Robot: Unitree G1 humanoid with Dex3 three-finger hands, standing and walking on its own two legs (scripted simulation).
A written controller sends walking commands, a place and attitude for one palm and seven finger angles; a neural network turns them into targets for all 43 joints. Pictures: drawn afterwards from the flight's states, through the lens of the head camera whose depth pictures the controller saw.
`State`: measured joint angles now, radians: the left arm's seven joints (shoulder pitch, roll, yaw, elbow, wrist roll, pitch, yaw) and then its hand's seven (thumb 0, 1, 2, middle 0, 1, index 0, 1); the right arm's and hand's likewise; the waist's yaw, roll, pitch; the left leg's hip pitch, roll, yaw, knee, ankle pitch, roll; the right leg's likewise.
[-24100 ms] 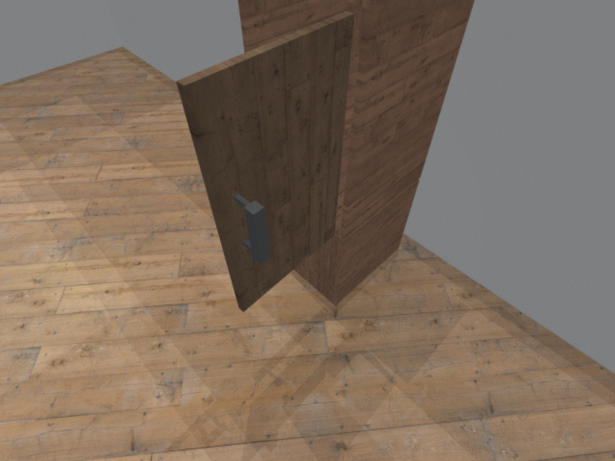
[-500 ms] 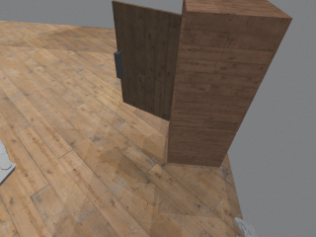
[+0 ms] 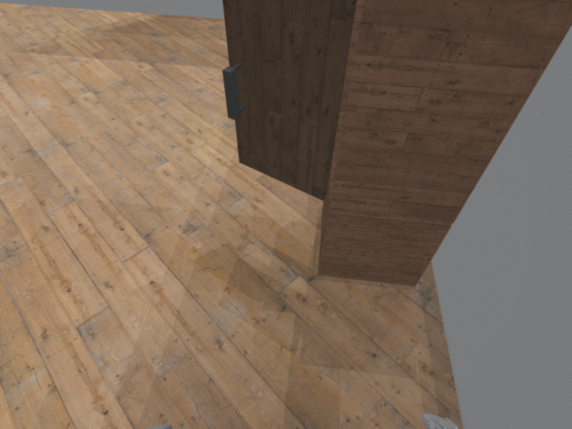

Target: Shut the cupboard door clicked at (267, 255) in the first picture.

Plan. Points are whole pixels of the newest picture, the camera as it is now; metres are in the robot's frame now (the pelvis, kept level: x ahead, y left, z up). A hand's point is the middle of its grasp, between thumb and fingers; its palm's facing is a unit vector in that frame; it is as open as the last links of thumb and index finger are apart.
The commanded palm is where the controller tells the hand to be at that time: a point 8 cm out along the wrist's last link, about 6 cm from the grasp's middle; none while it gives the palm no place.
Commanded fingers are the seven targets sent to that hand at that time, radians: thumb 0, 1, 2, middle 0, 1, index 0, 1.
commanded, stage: let the arm hang, fingers relaxed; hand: left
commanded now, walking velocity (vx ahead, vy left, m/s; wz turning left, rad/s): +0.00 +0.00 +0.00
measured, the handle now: (236, 91) +0.97 +0.17 -0.03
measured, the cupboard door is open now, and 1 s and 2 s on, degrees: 64 64 64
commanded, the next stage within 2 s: look to check the result in 0.84 s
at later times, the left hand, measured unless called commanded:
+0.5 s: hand out of the picture -0.03 +0.21 -0.16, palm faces +0.01 -0.98 -0.20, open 7.4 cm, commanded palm none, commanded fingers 0.00 0.90 0.90 -0.20 -0.30 -0.20 -0.30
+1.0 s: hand out of the picture -0.01 +0.19 -0.16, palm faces +0.00 -0.98 -0.19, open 7.4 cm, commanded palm none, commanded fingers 0.00 0.90 0.90 -0.20 -0.30 -0.20 -0.30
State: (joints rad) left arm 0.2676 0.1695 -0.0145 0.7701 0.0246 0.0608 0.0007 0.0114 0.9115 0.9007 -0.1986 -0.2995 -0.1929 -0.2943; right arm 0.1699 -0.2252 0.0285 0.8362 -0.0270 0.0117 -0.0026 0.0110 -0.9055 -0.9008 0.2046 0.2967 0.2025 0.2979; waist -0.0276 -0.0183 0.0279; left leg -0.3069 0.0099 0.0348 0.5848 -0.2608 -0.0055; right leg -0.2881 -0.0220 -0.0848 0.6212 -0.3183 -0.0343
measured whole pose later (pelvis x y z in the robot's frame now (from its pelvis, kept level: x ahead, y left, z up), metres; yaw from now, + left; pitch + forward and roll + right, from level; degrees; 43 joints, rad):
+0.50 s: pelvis +0.00 +0.03 +0.02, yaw -2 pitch -2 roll +0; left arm 0.34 0.16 0.01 1.15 0.02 0.01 0.03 0.00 0.91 0.90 -0.20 -0.30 -0.20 -0.29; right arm 0.33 -0.15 0.01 1.12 -0.01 0.02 -0.03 0.01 -0.91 -0.90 0.20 0.30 0.20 0.30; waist 0.00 0.00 0.02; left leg -0.20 0.00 0.07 0.40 -0.18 0.03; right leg -0.17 -0.02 -0.05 0.40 -0.19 0.00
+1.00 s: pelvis +0.00 +0.02 +0.02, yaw -2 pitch -2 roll +0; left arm 0.32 0.14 0.02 1.13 0.02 0.00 0.03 0.00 0.91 0.90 -0.20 -0.30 -0.20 -0.30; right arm 0.32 -0.15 0.00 1.12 -0.01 0.01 -0.03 0.01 -0.91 -0.90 0.20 0.30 0.20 0.30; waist -0.01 0.01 0.02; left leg -0.20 0.00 0.08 0.41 -0.19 0.02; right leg -0.18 -0.02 -0.05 0.42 -0.21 0.00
